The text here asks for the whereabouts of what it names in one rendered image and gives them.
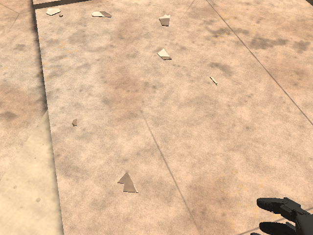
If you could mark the robot right hand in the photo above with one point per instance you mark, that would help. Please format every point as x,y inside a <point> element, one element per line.
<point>291,211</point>

